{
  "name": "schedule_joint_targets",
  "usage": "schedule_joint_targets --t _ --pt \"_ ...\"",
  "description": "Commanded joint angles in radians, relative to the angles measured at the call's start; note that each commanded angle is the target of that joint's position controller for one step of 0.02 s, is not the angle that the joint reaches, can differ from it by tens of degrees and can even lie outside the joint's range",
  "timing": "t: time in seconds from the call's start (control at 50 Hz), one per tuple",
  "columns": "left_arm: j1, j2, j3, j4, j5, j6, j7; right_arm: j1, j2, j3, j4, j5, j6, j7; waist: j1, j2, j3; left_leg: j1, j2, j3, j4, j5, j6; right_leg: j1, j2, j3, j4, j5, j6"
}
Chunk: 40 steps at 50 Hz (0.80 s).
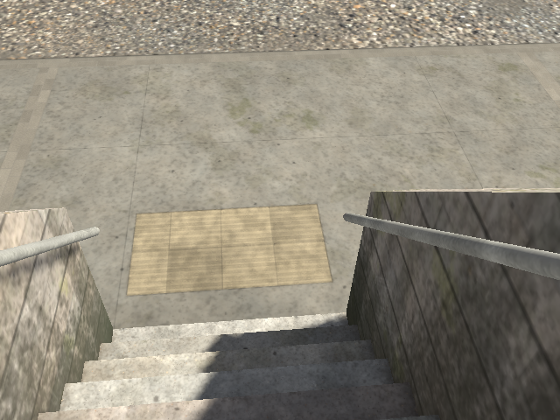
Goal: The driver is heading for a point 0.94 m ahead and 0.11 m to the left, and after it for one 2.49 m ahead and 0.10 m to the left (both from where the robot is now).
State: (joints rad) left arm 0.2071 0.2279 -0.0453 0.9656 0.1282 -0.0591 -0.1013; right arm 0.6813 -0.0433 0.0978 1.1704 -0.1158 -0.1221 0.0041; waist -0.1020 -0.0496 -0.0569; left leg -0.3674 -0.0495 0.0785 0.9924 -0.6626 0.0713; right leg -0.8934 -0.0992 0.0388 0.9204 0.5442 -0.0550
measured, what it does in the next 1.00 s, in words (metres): goes down: right foot 0.22 m lower, then left foot 0.22 m lower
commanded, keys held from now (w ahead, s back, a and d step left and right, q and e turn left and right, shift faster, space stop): w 1.00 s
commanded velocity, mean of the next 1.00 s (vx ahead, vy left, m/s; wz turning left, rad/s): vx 0.50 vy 0.00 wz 0.00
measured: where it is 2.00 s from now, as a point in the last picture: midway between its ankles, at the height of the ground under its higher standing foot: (258, 400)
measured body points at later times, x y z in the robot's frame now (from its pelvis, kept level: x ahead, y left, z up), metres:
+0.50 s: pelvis +0.27 -0.03 -0.25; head +0.26 -0.02 +0.20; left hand +0.15 +0.14 -0.41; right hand +0.37 -0.26 -0.38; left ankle +0.41 +0.08 -0.95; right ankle +0.15 -0.12 -0.89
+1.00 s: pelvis +0.53 -0.02 -0.52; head +0.53 -0.02 -0.07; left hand +0.66 +0.19 -0.65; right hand +0.37 -0.18 -0.66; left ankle +0.37 +0.07 -1.11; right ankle +0.64 -0.13 -1.25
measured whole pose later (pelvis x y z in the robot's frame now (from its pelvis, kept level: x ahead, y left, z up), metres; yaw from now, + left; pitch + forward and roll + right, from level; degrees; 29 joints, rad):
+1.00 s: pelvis +0.53 -0.02 -0.52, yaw +0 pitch +2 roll +4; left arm 0.17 0.21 -0.03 0.95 0.13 -0.05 -0.10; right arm 0.63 -0.09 0.06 1.13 -0.08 -0.11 0.01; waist -0.12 -0.06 -0.07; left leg -0.33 -0.12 0.08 1.29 -0.90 0.10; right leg -0.45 -0.07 0.01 0.49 0.35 -0.05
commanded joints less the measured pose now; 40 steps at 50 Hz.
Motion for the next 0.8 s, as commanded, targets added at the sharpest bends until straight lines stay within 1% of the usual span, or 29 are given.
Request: schedule_joint_targets --t 0.02,0.1,0.12,0.14,0.16,0.18,0.2,0.22,0.24,0.28,0.3,0.34,0.36,0.42,0.48,0.54,0.56,0.58,0.6,0.62,0.64,0.66,0.68,0.7,0.72,0.74,0.76,0.78,0.8 --pt "-0.004 0.047 -0.005 -0.033 0.007 0.001 -0.003 -0.019 -0.172 -0.021 -0.068 0.026 -0.005 -0.022 0.051 0.067 0.178 -0.194 0.217 -0.326 -0.200 0.155 0.205 0.181 0.011 -0.017 -0.144 0.008 0.031" --pt "-0.094 0.064 0.010 -0.071 0.011 0.004 -0.006 0.056 -0.167 -0.043 -0.031 0.026 0.020 -0.024 -0.003 0.125 0.191 0.057 0.230 -0.426 -0.016 0.482 0.174 0.233 0.015 -0.042 -0.388 -0.229 0.025" --pt "-0.185 0.060 0.011 -0.101 -0.015 0.007 -0.001 0.004 -0.174 -0.054 -0.057 0.064 0.037 -0.029 -0.043 0.089 0.209 0.164 0.220 -0.429 0.020 0.389 0.148 0.234 -0.034 0.023 -0.769 -0.424 0.003" --pt "0.075 0.079 0.023 -0.006 -0.005 -0.001 0.006 -0.005 -0.247 -0.073 -0.037 -0.028 0.058 0.009 0.066 0.142 0.119 -0.050 0.198 -0.367 0.143 0.608 0.128 0.653 0.034 -0.096 -0.438 -0.256 0.001" --pt "0.380 0.120 0.048 0.137 -0.055 -0.017 0.008 -0.027 -0.252 -0.081 -0.023 -0.020 0.057 0.055 0.159 -0.023 0.096 -0.149 0.140 -0.314 0.430 0.565 0.084 0.927 -0.016 0.002 -0.628 -0.132 -0.008" --pt "0.595 0.170 0.091 0.166 -0.052 -0.026 0.026 -0.087 -0.286 -0.099 -0.037 0.032 0.060 0.086 0.304 -0.175 0.109 -0.251 0.025 -0.227 0.751 0.390 0.062 1.077 0.023 -0.099 -0.864 -0.112 -0.051" --pt "0.670 0.256 0.126 0.172 -0.032 -0.023 0.028 -0.041 -0.256 -0.137 -0.053 0.032 0.063 0.120 0.256 -0.256 -0.089 -0.649 -0.097 -0.134 1.174 -0.156 0.017 1.529 -0.128 0.016 -0.316 0.292 -0.218" --pt "0.580 0.295 0.141 0.161 -0.017 -0.032 0.018 -0.102 -0.223 -0.138 -0.132 0.071 0.044 0.129 0.185 -0.148 -0.113 -0.843 -0.042 -0.051 1.208 -0.089 0.034 1.521 -0.199 0.059 -0.251 0.355 -0.253" --pt "0.560 0.293 0.149 0.165 -0.010 -0.024 0.010 -0.160 -0.184 -0.125 -0.186 0.086 0.035 0.120 0.197 -0.076 -0.103 -0.919 -0.007 -0.032 1.221 -0.073 0.035 1.428 -0.238 0.116 -0.291 0.173 -0.306" --pt "0.433 0.036 0.084 0.153 -0.013 -0.009 0.016 -0.284 -0.163 -0.104 -0.249 0.072 0.032 0.070 0.119 0.057 0.125 -1.036 0.164 -0.186 0.920 0.189 0.051 0.967 -0.350 0.350 -0.425 -0.534 -0.326" --pt "0.356 -0.145 0.026 0.131 0.002 -0.021 0.034 -0.253 -0.084 -0.068 -0.227 0.039 0.042 0.056 0.072 0.152 0.199 -0.987 0.268 -0.263 0.502 0.536 0.065 0.751 -0.287 0.233 -0.442 -0.539 -0.252" --pt "0.230 -0.165 0.002 0.090 -0.044 -0.049 0.060 -0.270 -0.146 -0.098 -0.156 0.022 0.049 0.077 0.052 0.093 0.210 -0.444 0.235 -0.131 0.117 0.924 0.062 0.213 -0.081 -0.002 -0.429 -0.504 -0.224" --pt "0.181 -0.056 0.015 0.064 -0.032 -0.077 0.063 -0.263 -0.114 -0.082 -0.154 0.003 0.041 0.102 0.014 -0.046 0.142 -0.115 0.161 -0.049 0.254 1.018 0.020 -0.021 0.015 -0.069 -0.367 -0.583 -0.198" --pt "0.154 -0.019 0.002 0.029 -0.036 -0.118 0.112 -0.259 -0.163 -0.083 -0.168 0.001 0.033 0.088 0.032 0.066 0.071 0.144 0.125 -0.046 -0.115 1.426 -0.030 -0.126 0.088 -0.106 -0.163 -0.906 -0.109" --pt "0.286 0.057 0.013 0.063 -0.064 -0.095 0.092 -0.369 -0.254 -0.100 -0.232 0.011 0.063 0.062 0.079 0.020 0.175 -0.003 0.122 -0.049 -0.311 1.035 -0.084 0.143 -0.034 0.113 -0.010 -0.977 -0.156" --pt "0.477 0.050 0.026 0.124 -0.074 -0.034 0.098 -0.599 -0.236 -0.091 -0.310 0.031 0.071 0.069 0.234 0.044 0.183 -0.273 0.190 -0.120 -0.762 0.889 -0.019 0.668 -0.101 0.388 0.095 -0.741 -0.215" --pt "0.407 0.077 0.038 0.122 -0.058 -0.010 0.085 -0.474 -0.233 -0.092 -0.278 0.035 0.065 0.064 0.173 0.043 0.157 -0.112 0.223 -0.133 -0.867 0.956 0.010 0.641 -0.089 0.396 0.218 -0.746 -0.207" --pt "0.362 0.092 0.033 0.157 0.025 -0.007 0.024 -0.009 -0.298 -0.125 -0.110 0.007 0.049 0.067 0.000 0.040 0.043 0.503 0.167 -0.027 -0.474 1.198 0.018 0.266 -0.033 0.261 0.503 -0.540 -0.144" --pt "0.298 0.082 0.047 0.125 -0.076 -0.014 -0.016 0.300 -0.382 -0.180 -0.036 0.039 0.042 0.054 -0.198 0.397 -0.016 0.702 0.226 -0.100 -0.857 1.300 0.121 0.172 0.172 0.109 1.061 -0.845 -0.051" --pt "0.395 0.054 0.077 0.097 -0.094 -0.012 -0.050 0.191 -0.498 -0.204 -0.058 0.053 0.047 0.054 -0.035 0.395 -0.162 1.033 0.372 -0.194 -0.340 1.806 0.243 -0.228 0.275 0.005 1.372 -1.369 -0.024" --pt "0.309 0.050 0.074 0.023 -0.096 -0.026 -0.049 0.158 -0.509 -0.221 -0.058 0.002 0.035 0.059 -0.036 0.211 -0.174 1.061 0.393 -0.262 -0.296 1.689 0.288 -0.429 0.243 0.008 1.310 -1.317 -0.029" --pt "0.209 0.007 0.050 -0.067 -0.090 -0.044 -0.035 0.027 -0.436 -0.216 -0.060 -0.010 0.046 0.048 -0.048 0.168 -0.041 0.893 0.482 -0.455 -0.426 0.933 0.301 -0.665 0.111 0.078 1.094 -1.148 -0.039" --pt "0.223 -0.006 0.048 -0.005 -0.104 -0.033 -0.007 -0.006 -0.266 -0.164 -0.022 -0.033 0.061 0.073 0.017 0.026 0.109 0.579 0.351 -0.278 -0.497 0.724 0.211 -0.547 0.060 0.065 1.048 -1.023 -0.098" --pt "0.332 -0.011 0.046 0.008 -0.101 -0.030 0.003 0.011 -0.203 -0.147 -0.004 -0.021 0.065 0.075 0.094 0.090 0.119 0.336 0.400 -0.324 -0.485 0.818 0.247 -0.397 0.025 0.045 1.023 -0.941 -0.121" --pt "0.316 -0.081 0.020 -0.005 -0.040 -0.012 0.003 -0.072 -0.034 -0.086 -0.027 -0.023 0.047 0.048 0.150 0.032 0.230 0.085 0.372 -0.301 -0.500 0.774 0.202 -0.366 -0.079 0.135 0.635 -0.567 -0.117" --pt "0.255 -0.096 0.013 0.013 -0.031 0.002 -0.002 -0.161 -0.001 -0.065 -0.055 0.026 0.031 0.036 0.136 -0.014 0.246 -0.189 0.268 -0.160 -0.502 0.687 0.186 -0.134 -0.069 0.042 0.319 -0.284 -0.094" --pt "0.174 -0.070 0.025 0.017 -0.041 0.006 -0.018 -0.137 -0.063 -0.061 -0.055 0.036 0.017 0.036 0.108 0.077 0.206 -0.405 0.193 -0.121 -0.500 0.526 0.183 0.125 -0.001 -0.073 0.292 -0.159 -0.059" --pt "0.123 -0.071 0.011 0.012 -0.036 -0.009 -0.040 -0.151 -0.148 -0.064 -0.050 0.008 -0.008 0.035 0.106 0.180 0.144 -0.465 0.154 -0.134 -0.460 0.498 0.168 0.256 -0.007 -0.062 0.412 -0.128 -0.025" --pt "0.079 -0.037 0.012 -0.026 0.002 -0.021 -0.039 -0.168 -0.137 -0.053 -0.050 0.008 -0.030 0.015 0.104 0.101 0.127 -0.380 0.142 -0.157 -0.406 0.466 0.165 0.202 -0.031 0.022 0.201 -0.019 -0.040"
Keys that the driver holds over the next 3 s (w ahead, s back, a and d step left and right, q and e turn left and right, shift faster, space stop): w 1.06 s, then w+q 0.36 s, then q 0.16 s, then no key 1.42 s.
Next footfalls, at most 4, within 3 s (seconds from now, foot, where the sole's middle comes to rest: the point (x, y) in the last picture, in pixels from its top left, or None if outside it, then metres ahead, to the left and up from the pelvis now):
0.18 right None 0.19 -0.12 -0.93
0.60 left None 0.41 0.07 -1.15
1.04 right None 0.65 -0.12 -1.37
1.50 left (232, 409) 0.93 0.09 -1.59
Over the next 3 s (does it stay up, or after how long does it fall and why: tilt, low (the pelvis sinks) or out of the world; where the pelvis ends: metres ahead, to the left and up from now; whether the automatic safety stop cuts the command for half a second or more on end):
stays up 0.93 -0.08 -0.99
